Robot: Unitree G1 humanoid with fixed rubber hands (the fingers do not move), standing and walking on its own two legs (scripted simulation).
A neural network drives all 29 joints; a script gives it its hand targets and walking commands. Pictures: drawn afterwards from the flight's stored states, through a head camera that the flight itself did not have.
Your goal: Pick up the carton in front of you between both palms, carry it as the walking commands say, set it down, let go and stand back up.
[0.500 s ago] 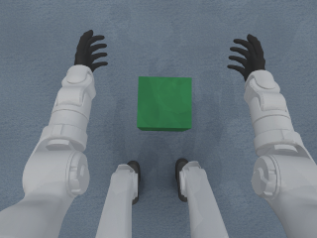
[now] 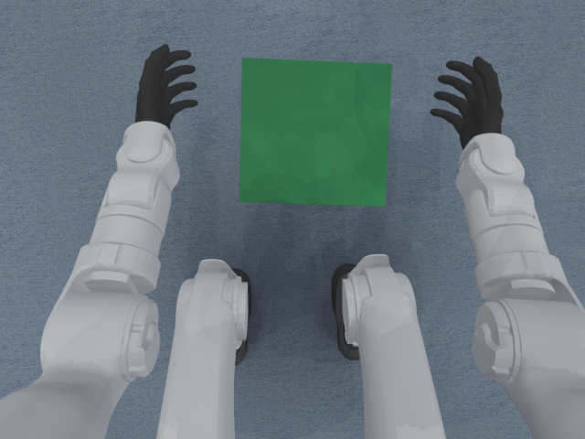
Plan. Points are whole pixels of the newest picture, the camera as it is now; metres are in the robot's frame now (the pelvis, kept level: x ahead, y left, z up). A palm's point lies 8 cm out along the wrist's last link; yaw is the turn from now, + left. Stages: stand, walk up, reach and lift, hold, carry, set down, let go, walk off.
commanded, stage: reach and lift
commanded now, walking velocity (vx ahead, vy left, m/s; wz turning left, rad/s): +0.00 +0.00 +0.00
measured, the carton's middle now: (309, 145) +0.47 -0.04 -0.35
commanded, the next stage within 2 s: none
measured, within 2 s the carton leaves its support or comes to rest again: leaves its support in 1.20 s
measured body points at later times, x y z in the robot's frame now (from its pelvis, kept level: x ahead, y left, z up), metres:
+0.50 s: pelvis -0.03 +0.00 -0.11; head +0.34 -0.01 +0.15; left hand +0.51 +0.16 -0.30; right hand +0.48 -0.22 -0.30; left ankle +0.09 +0.13 -0.44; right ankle +0.09 -0.13 -0.44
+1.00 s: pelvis -0.03 +0.00 -0.10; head +0.33 -0.01 +0.16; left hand +0.51 +0.12 -0.29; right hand +0.49 -0.19 -0.29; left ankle +0.09 +0.13 -0.44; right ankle +0.09 -0.13 -0.44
